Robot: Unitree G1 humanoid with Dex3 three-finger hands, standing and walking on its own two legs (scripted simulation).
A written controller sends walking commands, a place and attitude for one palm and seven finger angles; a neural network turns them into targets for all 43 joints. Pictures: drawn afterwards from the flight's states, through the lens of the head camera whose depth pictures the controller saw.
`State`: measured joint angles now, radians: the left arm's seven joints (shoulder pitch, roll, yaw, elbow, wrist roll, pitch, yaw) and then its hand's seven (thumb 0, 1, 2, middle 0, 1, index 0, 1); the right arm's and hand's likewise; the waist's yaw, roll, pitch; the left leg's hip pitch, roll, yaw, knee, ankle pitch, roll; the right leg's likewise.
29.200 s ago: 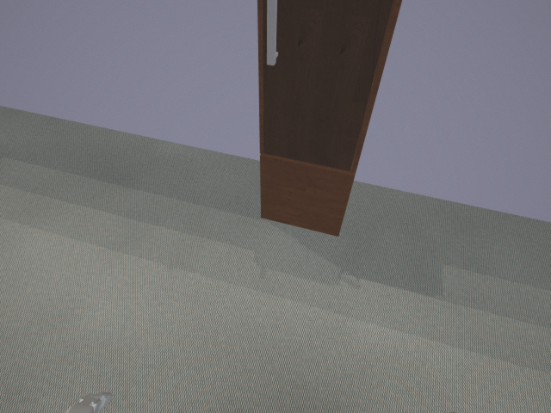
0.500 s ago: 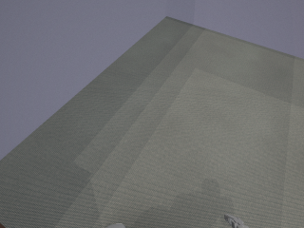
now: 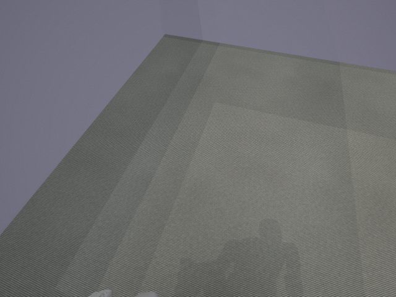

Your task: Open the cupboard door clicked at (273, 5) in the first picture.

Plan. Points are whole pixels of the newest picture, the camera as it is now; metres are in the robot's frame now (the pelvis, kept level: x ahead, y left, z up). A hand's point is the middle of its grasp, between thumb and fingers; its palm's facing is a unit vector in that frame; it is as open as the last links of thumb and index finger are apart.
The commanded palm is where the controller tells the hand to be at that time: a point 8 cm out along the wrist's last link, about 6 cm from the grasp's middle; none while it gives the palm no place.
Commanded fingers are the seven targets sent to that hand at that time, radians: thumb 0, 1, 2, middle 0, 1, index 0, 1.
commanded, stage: walk to a spot facing it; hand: left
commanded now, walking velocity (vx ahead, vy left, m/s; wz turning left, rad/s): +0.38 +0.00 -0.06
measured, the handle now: out of the picture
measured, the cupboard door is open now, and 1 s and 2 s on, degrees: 53 53 53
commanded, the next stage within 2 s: turn to face it in 0.30 s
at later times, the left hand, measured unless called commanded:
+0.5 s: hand (134, 229) +0.30 +0.18 -0.16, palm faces -0.04 -0.98 -0.20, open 7.3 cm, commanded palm none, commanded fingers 0.00 0.90 0.90 -0.20 -0.30 -0.20 -0.30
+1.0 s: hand (140, 202) +0.39 +0.17 -0.17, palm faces +0.26 -0.94 -0.24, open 7.3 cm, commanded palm none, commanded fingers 0.00 0.90 0.90 -0.20 -0.30 -0.20 -0.30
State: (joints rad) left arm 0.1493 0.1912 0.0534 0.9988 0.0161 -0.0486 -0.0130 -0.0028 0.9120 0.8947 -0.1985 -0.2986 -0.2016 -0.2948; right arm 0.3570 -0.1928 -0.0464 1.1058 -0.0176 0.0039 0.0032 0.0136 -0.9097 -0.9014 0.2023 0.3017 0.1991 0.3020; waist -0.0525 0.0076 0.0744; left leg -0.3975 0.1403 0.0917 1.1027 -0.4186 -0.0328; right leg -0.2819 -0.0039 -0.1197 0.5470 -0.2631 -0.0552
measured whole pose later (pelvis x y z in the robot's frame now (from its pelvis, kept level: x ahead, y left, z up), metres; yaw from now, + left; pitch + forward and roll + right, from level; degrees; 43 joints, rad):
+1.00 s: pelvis +0.35 -0.05 +0.00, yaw +14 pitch +1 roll +1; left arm 0.14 0.22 0.07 0.97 0.01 0.05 0.01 0.00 0.92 0.89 -0.20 -0.30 -0.20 -0.29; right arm 0.20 -0.20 -0.05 0.95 -0.03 0.01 -0.01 0.01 -0.90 -0.90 0.20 0.30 0.20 0.30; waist -0.02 -0.01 0.06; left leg -0.34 0.05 0.06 0.57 -0.25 -0.01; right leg -0.45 -0.07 -0.05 1.02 -0.48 0.08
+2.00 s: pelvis +0.41 -0.14 +0.01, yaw +51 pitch +0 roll +3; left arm 0.19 0.20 0.03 0.88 0.03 0.01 0.01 0.00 0.91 0.89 -0.20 -0.30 -0.21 -0.30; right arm 0.16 -0.25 -0.08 0.93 -0.01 0.08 0.03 0.01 -0.91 -0.90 0.20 0.30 0.20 0.30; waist -0.03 -0.02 0.11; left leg -0.44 0.02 0.08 0.95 -0.46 -0.06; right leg -0.24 -0.13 -0.15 0.54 -0.30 0.01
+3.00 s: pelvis +0.44 -0.14 +0.00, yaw +86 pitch +2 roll -1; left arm 0.14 0.25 0.07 0.89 0.01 0.05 0.00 0.00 0.91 0.89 -0.20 -0.30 -0.20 -0.29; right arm 0.17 -0.22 -0.06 0.91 -0.02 0.04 0.00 0.01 -0.90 -0.90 0.21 0.30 0.20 0.30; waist -0.02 0.01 0.10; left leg -0.33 -0.01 -0.07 0.54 -0.23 0.00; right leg -0.40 -0.05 -0.01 0.83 -0.44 0.07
